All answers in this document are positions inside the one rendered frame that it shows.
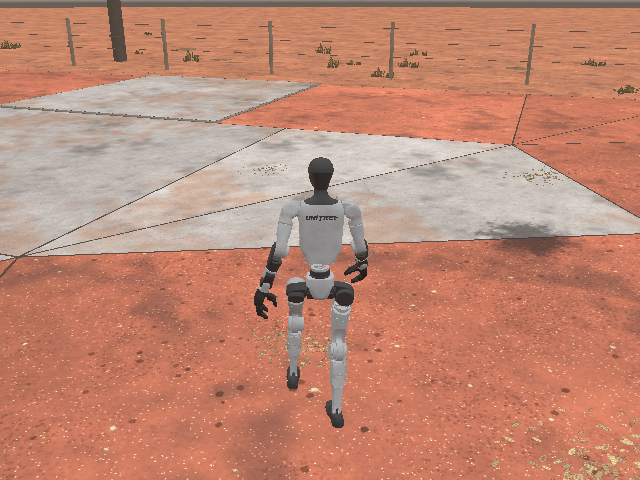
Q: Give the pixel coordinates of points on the robot right forearm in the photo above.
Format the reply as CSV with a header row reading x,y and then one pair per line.
x,y
361,258

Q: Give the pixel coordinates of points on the robot right hand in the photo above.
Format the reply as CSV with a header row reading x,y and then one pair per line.
x,y
361,276

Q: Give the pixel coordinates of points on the robot left upper arm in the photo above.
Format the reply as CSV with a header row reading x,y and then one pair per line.
x,y
288,212

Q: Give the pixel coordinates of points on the humanoid robot head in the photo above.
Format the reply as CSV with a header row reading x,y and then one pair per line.
x,y
320,173

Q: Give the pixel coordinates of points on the robot right upper arm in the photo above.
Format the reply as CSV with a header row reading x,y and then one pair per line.
x,y
352,211

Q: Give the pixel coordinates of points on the humanoid robot torso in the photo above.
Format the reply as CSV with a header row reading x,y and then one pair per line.
x,y
320,240

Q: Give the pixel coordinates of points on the robot left hand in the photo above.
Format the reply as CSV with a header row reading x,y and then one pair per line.
x,y
258,302

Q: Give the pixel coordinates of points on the robot left forearm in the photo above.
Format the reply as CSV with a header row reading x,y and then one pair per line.
x,y
270,271

